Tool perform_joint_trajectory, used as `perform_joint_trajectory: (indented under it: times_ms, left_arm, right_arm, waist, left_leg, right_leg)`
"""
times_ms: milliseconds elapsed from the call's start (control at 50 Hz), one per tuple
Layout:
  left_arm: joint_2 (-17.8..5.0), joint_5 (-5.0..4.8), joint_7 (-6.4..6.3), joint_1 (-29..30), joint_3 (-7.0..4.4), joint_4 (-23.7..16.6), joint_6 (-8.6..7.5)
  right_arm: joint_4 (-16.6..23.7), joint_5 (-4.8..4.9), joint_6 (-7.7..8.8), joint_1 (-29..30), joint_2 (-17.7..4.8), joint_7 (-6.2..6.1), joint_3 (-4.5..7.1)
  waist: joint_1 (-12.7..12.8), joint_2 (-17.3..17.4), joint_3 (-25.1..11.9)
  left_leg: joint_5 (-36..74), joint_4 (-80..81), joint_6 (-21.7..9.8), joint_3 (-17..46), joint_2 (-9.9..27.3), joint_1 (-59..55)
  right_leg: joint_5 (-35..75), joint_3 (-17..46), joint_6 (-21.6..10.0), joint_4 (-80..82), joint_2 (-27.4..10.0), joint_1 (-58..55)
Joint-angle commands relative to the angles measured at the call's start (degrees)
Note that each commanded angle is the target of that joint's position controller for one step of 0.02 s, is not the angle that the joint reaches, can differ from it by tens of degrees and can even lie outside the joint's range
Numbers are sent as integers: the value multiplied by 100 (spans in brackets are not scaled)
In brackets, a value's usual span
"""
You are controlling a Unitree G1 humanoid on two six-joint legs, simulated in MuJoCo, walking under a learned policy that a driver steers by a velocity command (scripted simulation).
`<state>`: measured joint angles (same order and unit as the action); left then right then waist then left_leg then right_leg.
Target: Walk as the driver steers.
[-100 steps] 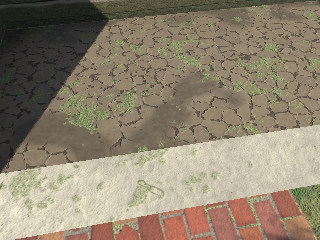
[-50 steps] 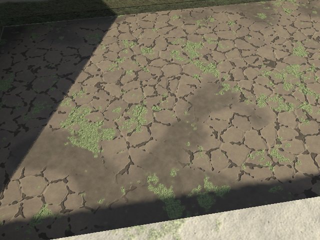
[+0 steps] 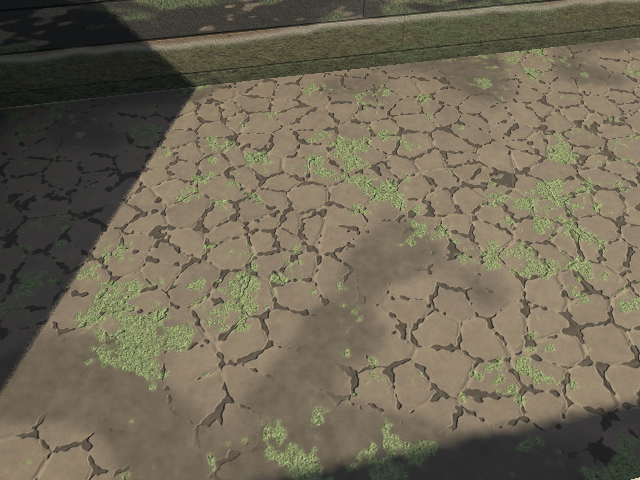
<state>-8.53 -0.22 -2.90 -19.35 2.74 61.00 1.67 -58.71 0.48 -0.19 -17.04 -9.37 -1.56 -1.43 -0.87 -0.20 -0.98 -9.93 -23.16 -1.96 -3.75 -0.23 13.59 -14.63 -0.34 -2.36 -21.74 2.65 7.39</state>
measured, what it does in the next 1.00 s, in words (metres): walks ahead: right foot, then left foot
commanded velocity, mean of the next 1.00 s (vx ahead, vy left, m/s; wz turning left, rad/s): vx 0.41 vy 0.00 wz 0.00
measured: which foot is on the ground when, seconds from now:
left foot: down 0.00-0.58, up 0.60-0.86, down 0.88-1.00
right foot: down 0.00-0.26, up 0.28-0.56, down 0.58-1.00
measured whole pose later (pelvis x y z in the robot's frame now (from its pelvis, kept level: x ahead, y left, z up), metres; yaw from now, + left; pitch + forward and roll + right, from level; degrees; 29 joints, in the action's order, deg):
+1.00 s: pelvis +0.13 +0.00 -0.01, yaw +1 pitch -1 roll +0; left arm -13.5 -0.5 -1.0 -8.1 0.7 41.5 2.2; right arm -40.1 -1.1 -4.5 -7.6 -9.2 0.0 -2.4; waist -1.3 -2.3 -0.7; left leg -15.2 -30.2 -2.3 0.9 -2.5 14.1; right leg -16.9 0.2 0.2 -33.9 1.2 20.9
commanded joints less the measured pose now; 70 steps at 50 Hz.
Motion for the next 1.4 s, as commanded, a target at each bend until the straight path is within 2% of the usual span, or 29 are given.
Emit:
perform_joint_trajectory:
  times_ms: [20, 80, 160, 220, 240, 260, 280, 300, 340, 380, 460, 520, 560, 580, 600, 620, 660, 700, 780, 880, 900, 920, 960, 1000, 1100, 1160, 1240, 1260, 1400]
  left_arm:
    - [-658, 22, -22, -533, -144, -43, 22]
    - [-727, 45, -47, -659, -226, -132, 48]
    - [-957, 93, -94, -1016, -383, 22, -76]
    - [-880, 47, -39, -541, -432, -163, -160]
    - [-720, 14, -14, -201, -400, -344, -206]
    - [-739, -105, -10, 123, -414, -567, -325]
    - [-966, -46, -14, 371, -504, -714, -372]
    - [-902, -46, 4, 382, -516, -734, -382]
    - [-739, -125, 48, 187, -509, -711, -314]
    - [-726, -37, 59, 199, -519, -816, -152]
    - [-426, 81, 81, 735, -371, -1242, -69]
    - [-524, 146, 178, 613, -334, -1323, -136]
    - [-680, 151, 240, -161, -383, -1100, -189]
    - [-936, 201, 178, -644, -452, -1079, -223]
    - [-1548, 46, 145, -1027, -625, -1049, -236]
    - [-1636, -85, 166, -902, -663, -1124, -232]
    - [-1104, -12, 172, 414, -501, -1572, -296]
    - [-976, 18, 144, 1094, -444, -1774, -378]
    - [-943, 44, 210, 1054, -396, -1879, -431]
    - [-1053, -110, 195, 1547, -382, -2180, -75]
    - [-849, -134, 187, 1601, -326, -2257, -24]
    - [-639, -103, 180, 1623, -238, -2539, -5]
    - [-1032, -24, 149, 1975, -320, -2660, -31]
    - [-856, 17, 217, 1609, -269, -2613, -68]
    - [-663, 241, 259, 1667, -166, -2704, 2]
    - [-786, 85, 297, 1864, -172, -2765, -47]
    - [-919, 61, 299, 1964, -159, -2861, -53]
    - [-705, 39, 326, 2068, -88, -2974, -42]
    - [-795, 53, 350, 1933, -120, -3107, 10]
  right_arm:
    - [158, 1, -21, -235, -665, -23, 158]
    - [378, -9, -41, 150, -557, 6, 169]
    - [471, -182, 165, 90, -545, 69, 179]
    - [191, -71, 243, -689, -646, 72, 233]
    - [31, -24, 249, -1144, -872, 42, 318]
    - [-165, -37, 192, -1866, -1207, -4, 408]
    - [-245, -25, 154, -2109, -1122, 5, 366]
    - [-144, -53, 153, -1798, -1050, 7, 345]
    - [127, -116, 176, -1054, -801, 31, 283]
    - [242, -103, 200, -771, -601, 26, 200]
    - [304, -47, 196, -674, -566, -31, 119]
    - [341, -80, 117, -857, -643, -34, 127]
    - [434, -84, 0, -764, -718, -31, 157]
    - [634, -81, -47, -494, -677, -89, 150]
    - [901, -4, -85, -679, -258, -101, 64]
    - [1075, -118, -176, -231, -668, -147, 225]
    - [1262, -30, -218, 155, -672, -122, 296]
    - [1367, -41, -294, 60, -509, -79, 274]
    - [1630, -259, -503, 511, -281, 21, 142]
    - [1910, -372, -537, 666, -112, 211, -39]
    - [1942, -423, -506, 438, -209, 199, -67]
    - [1923, -136, -493, 526, -951, 184, 160]
    - [2130, -104, -416, 866, -1070, 138, 205]
    - [2384, -138, -275, 1540, -786, 107, 83]
    - [2678, -23, -228, 1678, -658, 211, 32]
    - [2819, -127, -298, 1566, -533, 258, -13]
    - [2922, -180, -306, 1434, -472, 264, -28]
    - [2964, -215, -307, 1468, -396, 252, -61]
    - [2983, -228, -194, 1402, -416, 270, -77]
  waist:
    - [38, -114, 336]
    - [162, -338, 915]
    - [166, -532, 843]
    - [-186, -66, 505]
    - [-437, 634, 402]
    - [-837, 1389, 208]
    - [-796, 1109, 352]
    - [-569, 657, 429]
    - [-131, 303, 354]
    - [108, 564, 338]
    - [148, 733, 543]
    - [60, 809, 315]
    - [391, 424, 228]
    - [673, -158, -42]
    - [777, -1472, -573]
    - [863, -1557, -453]
    - [294, -713, -94]
    - [-168, -802, -97]
    - [-158, -556, -326]
    - [-345, -275, -165]
    - [-429, 311, -165]
    - [-355, 1621, 23]
    - [-427, 1285, 582]
    - [90, 898, 215]
    - [191, 407, -198]
    - [128, -133, -132]
    - [40, -578, -10]
    - [68, -491, -73]
    - [111, -27, -190]
  left_leg:
    - [-1344, 57, -207, 555, 343, 9]
    - [-1914, -564, -249, 362, 113, 1002]
    - [-1191, -1343, -263, 44, 104, 1640]
    - [-513, -1004, -401, 433, 195, 235]
    - [305, -519, -602, 1144, 580, -862]
    - [1869, 80, -1072, 2320, 1536, -2020]
    - [3063, 250, -1404, 2880, 2115, -2171]
    - [3572, 162, -1557, 2560, 2161, -1871]
    - [3455, 224, -1292, 1730, 1850, -1197]
    - [3091, 326, -903, 1178, 1403, -698]
    - [3292, 117, -683, 487, 980, 53]
    - [2221, -107, -737, 716, 1008, 169]
    - [1247, -671, -570, 753, 804, 610]
    - [1022, -1636, -337, 394, 335, 997]
    - [-1063, -3568, -24, -148, -459, 1659]
    - [-2438, -4675, 68, 280, -607, 2132]
    - [-1841, -4852, 211, 889, -260, 1770]
    - [-1345, -4062, 287, 930, -51, 1003]
    - [-977, -2146, 319, 497, -92, 182]
    - [-749, -748, -45, 357, -159, -1097]
    - [-1106, -284, -196, 1056, 357, -1376]
    - [-2102, 593, -446, 2225, 945, -893]
    - [-1925, 1141, -694, 2956, 1361, -507]
    - [-463, 879, -557, 2103, 1078, -122]
    - [-730, 440, -386, 1647, 601, 54]
    - [-1331, 246, -189, 1231, 268, 179]
    - [-872, -335, -30, 753, 28, -34]
    - [-769, -396, 52, 681, 40, 9]
    - [-593, -561, 50, 620, 63, -211]
  right_leg:
    - [-1014, 674, -275, 415, -515, 537]
    - [-2048, 1131, -593, 559, -742, 669]
    - [-230, 1812, -1076, 300, -1474, -110]
    - [1005, 1124, -840, -798, -917, 634]
    - [1211, 381, -503, -1844, -333, 1548]
    - [-125, -276, -140, -3394, 151, 2782]
    - [-1287, -19, -104, -4284, 76, 3536]
    - [-1138, 279, -63, -4841, -152, 3523]
    - [-653, 413, 10, -4791, -332, 3062]
    - [-288, 269, 101, -4022, -390, 2538]
    - [371, -177, 54, -2247, -296, 1647]
    - [321, -460, -97, -1720, -147, 981]
    - [652, -395, -259, -1299, -133, -14]
    - [1979, 211, -428, -1036, -622, -855]
    - [2542, 1774, -1328, -411, -1977, -1344]
    - [2550, 2812, -1713, 86, -2529, -738]
    - [2563, 1905, -1474, 231, -2220, 537]
    - [2585, 1086, -1097, 434, -1824, 1323]
    - [2067, 520, -828, 272, -1405, 1297]
    - [-1219, 961, -279, 432, -1206, 2116]
    - [-1132, 640, -107, -329, -894, 2413]
    - [-896, -134, 181, -938, -206, 2718]
    - [-720, 343, 275, -1305, -230, 2908]
    - [-55, 324, 369, -1138, -293, 1843]
    - [376, 75, 312, -561, -215, 488]
    - [65, 372, 136, -536, -315, 458]
    - [-249, 805, -14, -200, -504, 718]
    - [-118, 834, -23, -231, -502, 592]
    - [406, 811, -110, -517, -476, 553]
Velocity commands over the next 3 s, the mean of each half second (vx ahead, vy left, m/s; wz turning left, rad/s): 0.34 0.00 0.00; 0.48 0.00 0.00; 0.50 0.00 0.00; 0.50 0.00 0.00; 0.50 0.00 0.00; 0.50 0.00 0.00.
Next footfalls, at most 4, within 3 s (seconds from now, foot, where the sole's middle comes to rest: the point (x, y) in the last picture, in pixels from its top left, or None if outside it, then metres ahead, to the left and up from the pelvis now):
0.58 right None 0.24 -0.11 -0.78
0.88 left None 0.18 0.10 -0.78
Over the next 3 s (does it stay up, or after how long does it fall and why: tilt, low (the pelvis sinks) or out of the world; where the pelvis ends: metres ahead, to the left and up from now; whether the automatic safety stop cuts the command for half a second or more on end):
stays up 0.19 -0.02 -0.02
